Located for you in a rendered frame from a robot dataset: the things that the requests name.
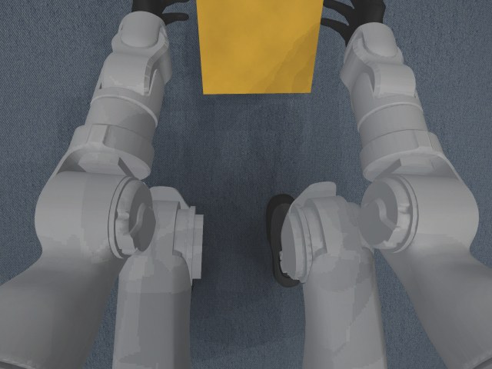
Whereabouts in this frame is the right robot forearm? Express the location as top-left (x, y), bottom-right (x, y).
top-left (340, 22), bottom-right (479, 223)

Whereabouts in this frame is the right robot hand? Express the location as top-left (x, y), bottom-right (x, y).
top-left (321, 0), bottom-right (386, 47)

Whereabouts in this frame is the robot left upper arm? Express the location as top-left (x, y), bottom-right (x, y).
top-left (0, 171), bottom-right (156, 369)

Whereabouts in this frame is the carton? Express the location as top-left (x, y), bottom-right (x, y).
top-left (196, 0), bottom-right (324, 95)

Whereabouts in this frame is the right robot foot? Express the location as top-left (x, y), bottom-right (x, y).
top-left (266, 194), bottom-right (300, 288)

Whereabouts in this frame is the left robot hand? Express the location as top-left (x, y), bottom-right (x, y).
top-left (131, 0), bottom-right (189, 26)

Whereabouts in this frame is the robot right thigh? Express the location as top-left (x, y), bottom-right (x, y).
top-left (283, 195), bottom-right (387, 369)

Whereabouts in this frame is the robot right upper arm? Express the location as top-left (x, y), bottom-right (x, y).
top-left (357, 174), bottom-right (492, 369)

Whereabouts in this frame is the left robot forearm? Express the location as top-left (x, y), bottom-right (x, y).
top-left (35, 11), bottom-right (172, 236)

